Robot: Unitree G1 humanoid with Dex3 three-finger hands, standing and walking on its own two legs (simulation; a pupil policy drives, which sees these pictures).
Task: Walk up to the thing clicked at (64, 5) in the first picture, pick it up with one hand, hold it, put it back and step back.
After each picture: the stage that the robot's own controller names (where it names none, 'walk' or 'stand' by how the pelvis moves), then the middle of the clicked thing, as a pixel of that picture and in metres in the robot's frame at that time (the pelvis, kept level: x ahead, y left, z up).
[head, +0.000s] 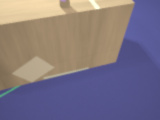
stand; out of the picture +1.03 +0.12 +0.02
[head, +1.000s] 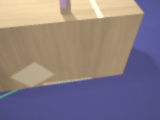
rise first; out of the picture +0.94 +0.14 +0.05
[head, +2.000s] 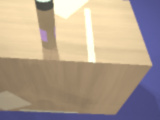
walk; (46, 24) +0.59 +0.19 +0.04
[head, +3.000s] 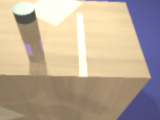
stand; (31, 36) +0.51 +0.20 +0.05
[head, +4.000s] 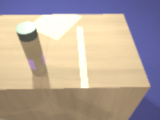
stand; (33, 52) +0.49 +0.20 +0.02
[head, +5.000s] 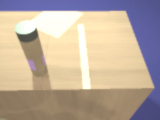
stand; (33, 52) +0.47 +0.20 +0.03
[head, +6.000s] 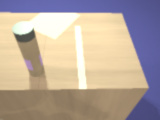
stand; (30, 52) +0.48 +0.21 +0.02
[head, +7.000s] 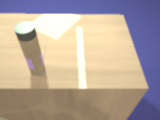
stand; (32, 51) +0.49 +0.21 +0.02
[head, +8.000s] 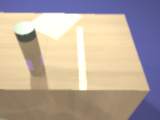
stand; (32, 52) +0.48 +0.21 +0.02
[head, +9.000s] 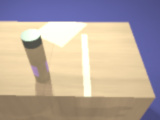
rise first; (37, 59) +0.47 +0.20 +0.02
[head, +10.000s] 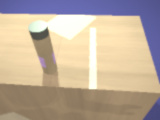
go down; (44, 50) +0.50 +0.20 +0.02
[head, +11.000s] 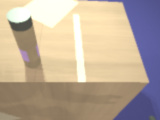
go down; (27, 42) +0.49 +0.18 +0.03
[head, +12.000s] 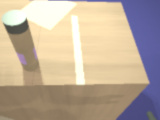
go down; (24, 45) +0.48 +0.19 +0.04
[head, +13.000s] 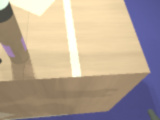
close in; (9, 35) +0.47 +0.20 +0.07
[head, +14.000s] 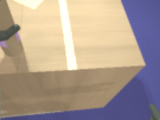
close; (1, 23) +0.51 +0.21 +0.09
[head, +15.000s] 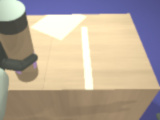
lift; (19, 49) +0.35 +0.17 +0.20
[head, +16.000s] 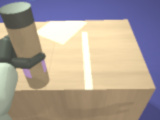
hold; (29, 51) +0.35 +0.16 +0.20
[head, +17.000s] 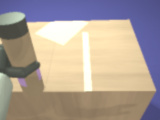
hold; (23, 59) +0.33 +0.17 +0.18
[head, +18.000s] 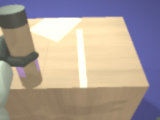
crouch; (23, 51) +0.37 +0.18 +0.17
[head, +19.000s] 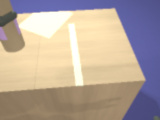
crouch; (0, 12) +0.47 +0.21 +0.23
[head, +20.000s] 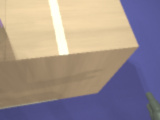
lower; out of the picture +0.54 +0.21 +0.11
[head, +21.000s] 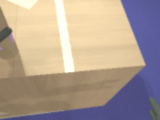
lower; out of the picture +0.50 +0.21 +0.09
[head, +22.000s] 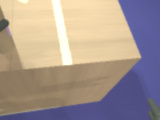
lower; out of the picture +0.52 +0.21 +0.10
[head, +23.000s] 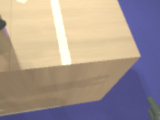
lower; out of the picture +0.52 +0.21 +0.10
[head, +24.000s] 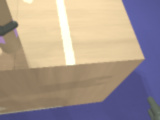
open; out of the picture +0.51 +0.20 +0.09
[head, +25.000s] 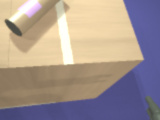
rise; (38, 6) +0.61 +0.08 +0.00
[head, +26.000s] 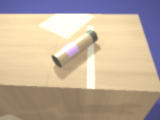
sink last; (75, 47) +0.59 +0.07 -0.04
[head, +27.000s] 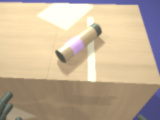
stand; (79, 41) +0.59 +0.04 -0.05
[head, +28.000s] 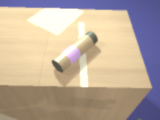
stand; (76, 50) +0.56 +0.03 -0.06
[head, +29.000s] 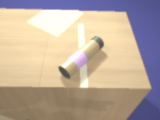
stand; (82, 56) +0.53 +0.00 -0.06
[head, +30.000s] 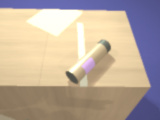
stand; (89, 60) +0.51 -0.03 -0.06
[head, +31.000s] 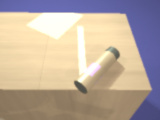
stand; (98, 68) +0.46 -0.07 -0.06
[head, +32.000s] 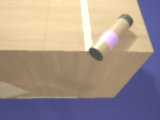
walk; (112, 36) +0.55 -0.14 -0.05
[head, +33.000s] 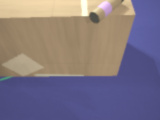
walk; (107, 6) +0.85 -0.12 -0.05
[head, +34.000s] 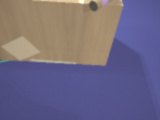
stand; out of the picture +1.03 -0.16 -0.05
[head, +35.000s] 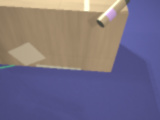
stand; (113, 11) +0.95 -0.21 -0.08
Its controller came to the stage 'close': yes
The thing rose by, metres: 0.21
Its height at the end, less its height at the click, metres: -0.70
